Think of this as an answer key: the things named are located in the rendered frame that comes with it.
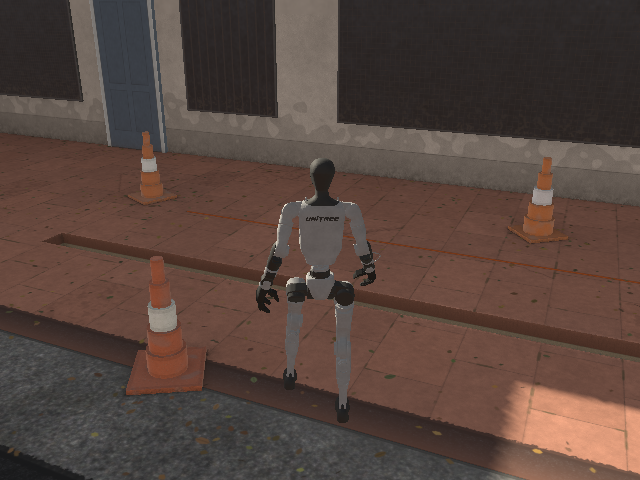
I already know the robot right foot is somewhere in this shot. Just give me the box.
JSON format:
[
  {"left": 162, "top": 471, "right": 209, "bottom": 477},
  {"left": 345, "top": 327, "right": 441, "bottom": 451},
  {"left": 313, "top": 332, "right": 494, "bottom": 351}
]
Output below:
[{"left": 335, "top": 396, "right": 350, "bottom": 423}]

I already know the left robot hand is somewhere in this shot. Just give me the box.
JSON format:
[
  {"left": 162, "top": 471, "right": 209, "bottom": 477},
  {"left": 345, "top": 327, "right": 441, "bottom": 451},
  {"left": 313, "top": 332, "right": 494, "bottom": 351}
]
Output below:
[{"left": 256, "top": 286, "right": 279, "bottom": 313}]

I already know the robot right forearm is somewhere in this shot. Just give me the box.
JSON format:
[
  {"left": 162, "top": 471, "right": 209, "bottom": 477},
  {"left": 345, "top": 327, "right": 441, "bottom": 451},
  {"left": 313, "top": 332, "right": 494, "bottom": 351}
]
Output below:
[{"left": 359, "top": 241, "right": 375, "bottom": 273}]

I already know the robot left forearm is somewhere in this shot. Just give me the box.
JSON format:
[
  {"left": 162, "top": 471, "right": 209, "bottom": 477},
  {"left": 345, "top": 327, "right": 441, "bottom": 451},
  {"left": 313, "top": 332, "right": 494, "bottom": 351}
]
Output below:
[{"left": 259, "top": 242, "right": 282, "bottom": 290}]

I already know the right robot hand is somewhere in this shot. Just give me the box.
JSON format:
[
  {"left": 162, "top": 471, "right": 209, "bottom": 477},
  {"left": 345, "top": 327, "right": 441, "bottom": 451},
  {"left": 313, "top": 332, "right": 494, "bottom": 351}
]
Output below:
[{"left": 353, "top": 268, "right": 376, "bottom": 286}]

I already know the right robot upper arm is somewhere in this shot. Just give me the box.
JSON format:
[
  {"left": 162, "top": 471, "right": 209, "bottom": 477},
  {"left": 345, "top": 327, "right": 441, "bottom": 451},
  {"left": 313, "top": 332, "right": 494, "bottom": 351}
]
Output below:
[{"left": 342, "top": 201, "right": 370, "bottom": 256}]

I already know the left robot upper arm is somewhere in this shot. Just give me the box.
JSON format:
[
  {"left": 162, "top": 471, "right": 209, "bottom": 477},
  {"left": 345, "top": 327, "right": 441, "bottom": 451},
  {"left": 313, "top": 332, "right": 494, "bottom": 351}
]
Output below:
[{"left": 273, "top": 201, "right": 301, "bottom": 258}]

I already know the right robot thigh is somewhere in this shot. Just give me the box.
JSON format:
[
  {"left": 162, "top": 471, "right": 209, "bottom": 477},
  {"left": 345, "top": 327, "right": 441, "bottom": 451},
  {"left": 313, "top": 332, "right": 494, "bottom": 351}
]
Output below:
[{"left": 334, "top": 280, "right": 355, "bottom": 359}]

